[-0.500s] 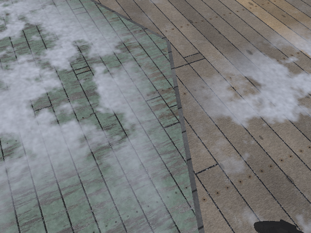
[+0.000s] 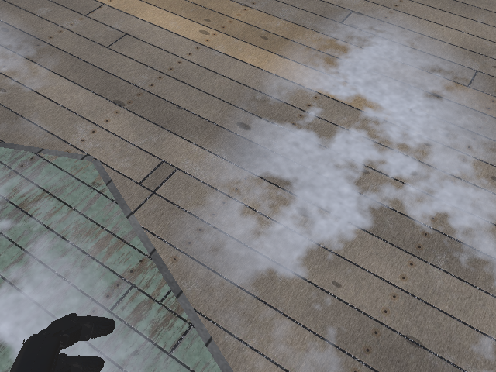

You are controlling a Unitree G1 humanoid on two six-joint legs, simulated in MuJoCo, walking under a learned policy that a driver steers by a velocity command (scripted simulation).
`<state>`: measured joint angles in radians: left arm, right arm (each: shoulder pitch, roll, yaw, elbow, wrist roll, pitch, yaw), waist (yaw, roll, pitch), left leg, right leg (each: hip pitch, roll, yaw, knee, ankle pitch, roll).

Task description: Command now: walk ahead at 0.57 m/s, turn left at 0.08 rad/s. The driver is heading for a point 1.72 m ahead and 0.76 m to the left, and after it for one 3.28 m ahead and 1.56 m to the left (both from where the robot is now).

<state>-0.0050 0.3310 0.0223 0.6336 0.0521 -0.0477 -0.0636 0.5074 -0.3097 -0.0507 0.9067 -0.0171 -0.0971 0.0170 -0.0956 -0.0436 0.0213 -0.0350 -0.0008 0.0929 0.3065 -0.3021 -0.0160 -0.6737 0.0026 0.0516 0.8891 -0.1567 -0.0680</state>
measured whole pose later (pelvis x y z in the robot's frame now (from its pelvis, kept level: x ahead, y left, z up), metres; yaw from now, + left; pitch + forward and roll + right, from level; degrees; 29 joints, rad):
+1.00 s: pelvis +0.32 +0.05 -0.01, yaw +44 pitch +2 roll -1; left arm 0.14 0.29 0.07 0.77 0.02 -0.01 0.00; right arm 0.12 -0.32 -0.07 0.54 0.00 0.05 -0.03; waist 0.01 0.05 0.02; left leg -0.42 -0.14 -0.22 0.68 -0.35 0.01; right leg -0.34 0.04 0.06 0.55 -0.24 0.00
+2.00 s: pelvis +0.31 +0.07 +0.00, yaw +46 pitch -2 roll +0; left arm 0.17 0.23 0.05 1.01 0.00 0.01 0.04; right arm 0.26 -0.22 -0.03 0.83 -0.01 -0.01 -0.02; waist 0.02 0.00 0.03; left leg -0.15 -0.03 -0.05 0.51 -0.32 0.01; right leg -0.23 -0.03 0.05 0.51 -0.25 0.05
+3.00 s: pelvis +0.74 +0.48 +0.00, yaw +35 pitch +0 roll +2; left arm 0.17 0.27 0.06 0.84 0.01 -0.02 -0.06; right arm 0.45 -0.26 -0.06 0.98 -0.03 -0.11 0.01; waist -0.02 -0.03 0.02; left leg 0.03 -0.05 0.26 0.29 -0.32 0.05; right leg -0.77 -0.12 -0.02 1.16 -0.03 -0.11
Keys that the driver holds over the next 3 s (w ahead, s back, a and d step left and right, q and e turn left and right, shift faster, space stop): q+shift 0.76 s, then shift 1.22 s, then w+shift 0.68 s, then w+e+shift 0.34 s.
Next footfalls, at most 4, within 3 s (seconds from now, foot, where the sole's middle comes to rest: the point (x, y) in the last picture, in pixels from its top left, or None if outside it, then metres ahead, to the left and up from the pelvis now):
0.10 right None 0.30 -0.10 -0.78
0.52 left None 0.32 0.18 -0.78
0.96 right None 0.45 0.01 -0.78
1.28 left None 0.23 0.16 -0.78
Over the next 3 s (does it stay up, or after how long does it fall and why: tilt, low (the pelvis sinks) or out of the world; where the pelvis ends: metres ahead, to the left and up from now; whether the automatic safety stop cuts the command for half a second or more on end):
stays up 0.74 0.48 0.00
